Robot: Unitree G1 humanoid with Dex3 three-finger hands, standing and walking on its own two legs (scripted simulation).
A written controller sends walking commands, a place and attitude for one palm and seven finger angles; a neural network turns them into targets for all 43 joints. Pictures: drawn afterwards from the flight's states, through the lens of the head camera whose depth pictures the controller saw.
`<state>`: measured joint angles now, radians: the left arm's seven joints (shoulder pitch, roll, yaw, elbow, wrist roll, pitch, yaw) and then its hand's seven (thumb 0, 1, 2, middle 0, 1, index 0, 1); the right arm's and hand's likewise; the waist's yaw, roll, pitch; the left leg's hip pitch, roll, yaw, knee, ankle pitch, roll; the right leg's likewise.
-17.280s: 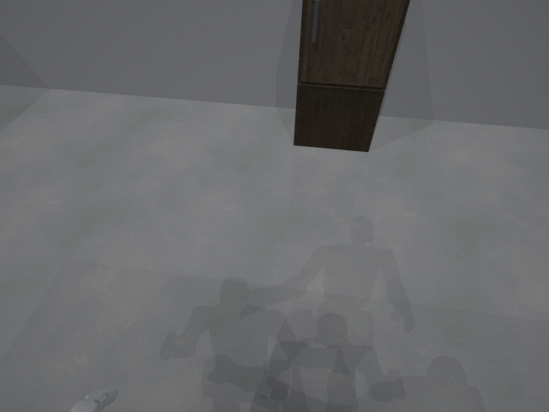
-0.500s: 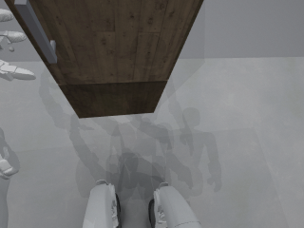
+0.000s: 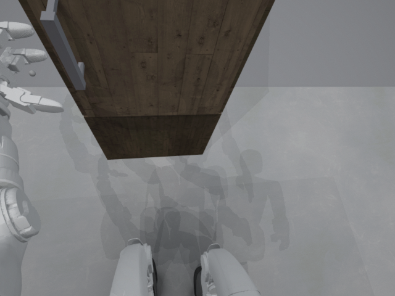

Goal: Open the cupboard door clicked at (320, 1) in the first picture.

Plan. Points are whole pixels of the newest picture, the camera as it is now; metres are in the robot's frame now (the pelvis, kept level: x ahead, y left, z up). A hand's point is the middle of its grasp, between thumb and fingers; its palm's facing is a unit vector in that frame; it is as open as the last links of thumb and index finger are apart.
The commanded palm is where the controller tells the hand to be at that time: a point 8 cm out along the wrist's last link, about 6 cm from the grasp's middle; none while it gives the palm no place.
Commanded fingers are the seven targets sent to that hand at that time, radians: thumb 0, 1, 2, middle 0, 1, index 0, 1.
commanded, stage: move the hooked fingers beside the handle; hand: left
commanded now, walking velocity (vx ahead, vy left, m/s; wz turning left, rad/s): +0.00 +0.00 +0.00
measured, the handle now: (68, 48) +0.57 +0.22 +0.06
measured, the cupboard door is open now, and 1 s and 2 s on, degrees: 0 0 0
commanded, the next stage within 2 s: slide the fingers in behind the handle in 0.06 s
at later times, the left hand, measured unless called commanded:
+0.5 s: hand (47, 76) +0.51 +0.25 +0.06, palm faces +0.05 -1.00 -0.01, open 14.0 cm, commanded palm +0.49 +0.28 +0.06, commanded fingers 0.00 -0.50 0.30 -0.30 -1.20 -0.30 -1.20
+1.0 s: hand (67, 72) +0.52 +0.22 +0.05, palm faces +0.05 -1.00 -0.01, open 14.0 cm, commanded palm +0.50 +0.25 +0.06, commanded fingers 0.00 -0.50 0.30 -0.30 -1.20 -0.30 -1.20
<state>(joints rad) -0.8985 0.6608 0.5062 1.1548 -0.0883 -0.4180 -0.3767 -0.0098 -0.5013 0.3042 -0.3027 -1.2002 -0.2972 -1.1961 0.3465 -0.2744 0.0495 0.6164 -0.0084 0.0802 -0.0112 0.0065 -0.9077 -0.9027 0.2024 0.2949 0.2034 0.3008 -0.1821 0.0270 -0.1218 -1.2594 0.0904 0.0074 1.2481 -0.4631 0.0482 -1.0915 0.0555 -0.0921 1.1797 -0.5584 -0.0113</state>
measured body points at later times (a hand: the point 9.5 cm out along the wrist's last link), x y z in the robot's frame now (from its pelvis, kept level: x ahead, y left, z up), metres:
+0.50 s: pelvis +0.00 -0.01 -0.01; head +0.16 +0.03 +0.41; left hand +0.50 +0.30 +0.06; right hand +0.01 -0.28 -0.11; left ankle +0.05 +0.09 -0.63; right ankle +0.00 -0.12 -0.63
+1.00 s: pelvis +0.00 -0.01 +0.00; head +0.16 +0.03 +0.42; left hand +0.51 +0.27 +0.06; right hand +0.01 -0.27 -0.11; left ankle +0.05 +0.09 -0.63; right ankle +0.00 -0.12 -0.63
